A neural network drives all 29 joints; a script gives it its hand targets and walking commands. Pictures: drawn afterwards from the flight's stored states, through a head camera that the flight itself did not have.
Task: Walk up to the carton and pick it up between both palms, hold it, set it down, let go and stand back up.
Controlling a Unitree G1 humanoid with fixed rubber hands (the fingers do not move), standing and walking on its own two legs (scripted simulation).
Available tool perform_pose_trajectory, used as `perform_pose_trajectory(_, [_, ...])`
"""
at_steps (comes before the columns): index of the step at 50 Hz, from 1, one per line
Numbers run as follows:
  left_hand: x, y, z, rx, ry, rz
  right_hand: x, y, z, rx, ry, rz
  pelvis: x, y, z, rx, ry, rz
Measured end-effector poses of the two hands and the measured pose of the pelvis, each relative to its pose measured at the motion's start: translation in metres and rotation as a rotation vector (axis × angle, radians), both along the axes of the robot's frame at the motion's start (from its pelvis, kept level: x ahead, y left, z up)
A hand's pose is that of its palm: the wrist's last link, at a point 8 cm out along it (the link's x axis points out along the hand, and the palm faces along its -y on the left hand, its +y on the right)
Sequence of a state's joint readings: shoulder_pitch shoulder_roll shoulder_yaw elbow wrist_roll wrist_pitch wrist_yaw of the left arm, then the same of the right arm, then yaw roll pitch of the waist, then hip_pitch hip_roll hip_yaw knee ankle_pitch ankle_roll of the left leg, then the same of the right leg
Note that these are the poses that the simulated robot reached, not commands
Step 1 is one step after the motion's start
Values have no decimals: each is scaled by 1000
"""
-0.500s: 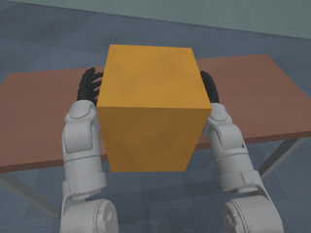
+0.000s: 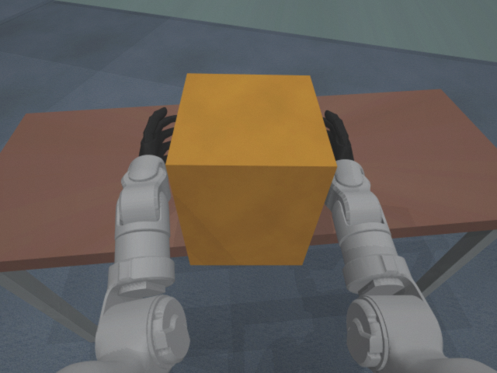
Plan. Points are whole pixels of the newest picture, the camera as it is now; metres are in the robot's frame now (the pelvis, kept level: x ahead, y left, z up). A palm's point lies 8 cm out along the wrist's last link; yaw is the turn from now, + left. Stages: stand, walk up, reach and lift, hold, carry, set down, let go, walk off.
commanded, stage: set down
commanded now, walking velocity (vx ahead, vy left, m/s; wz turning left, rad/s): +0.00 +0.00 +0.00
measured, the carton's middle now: (247, 174) +0.41 +0.00 +0.10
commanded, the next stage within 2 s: none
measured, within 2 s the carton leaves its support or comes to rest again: rests again in 1.42 s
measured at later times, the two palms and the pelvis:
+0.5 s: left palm (154, 156) +0.43 +0.15 +0.13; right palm (330, 153) +0.42 -0.14 +0.13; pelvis +0.00 +0.00 +0.00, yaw +2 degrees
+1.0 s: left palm (154, 154) +0.45 +0.15 +0.12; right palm (322, 151) +0.44 -0.14 +0.11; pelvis +0.01 +0.00 +0.00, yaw +2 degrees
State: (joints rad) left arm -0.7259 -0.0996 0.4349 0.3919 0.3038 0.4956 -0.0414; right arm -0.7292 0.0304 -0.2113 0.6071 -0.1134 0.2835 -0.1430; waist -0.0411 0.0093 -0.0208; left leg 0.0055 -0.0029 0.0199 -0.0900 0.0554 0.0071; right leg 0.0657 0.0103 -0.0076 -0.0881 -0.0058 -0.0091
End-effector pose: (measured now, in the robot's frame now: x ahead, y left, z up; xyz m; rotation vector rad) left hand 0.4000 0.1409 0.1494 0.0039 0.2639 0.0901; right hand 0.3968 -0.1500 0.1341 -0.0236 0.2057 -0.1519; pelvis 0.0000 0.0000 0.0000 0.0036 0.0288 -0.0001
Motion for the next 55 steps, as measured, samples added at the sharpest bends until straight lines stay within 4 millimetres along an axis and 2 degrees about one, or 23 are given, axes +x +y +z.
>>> perform_pose_trajectory(11, [10,6,-11,8,-4,-10,10,5,-2,-5,0,-4,1,0,0,-1,55,17])
perform_pose_trajectory(43, [44,13,-28,20,5,-28,40,12,-14,-7,26,-9,12,4,-2,-5,180,40])
perform_pose_trajectory(55, [43,13,-41,26,13,-28,40,12,-27,-3,36,-8,12,5,-3,-6,204,39])
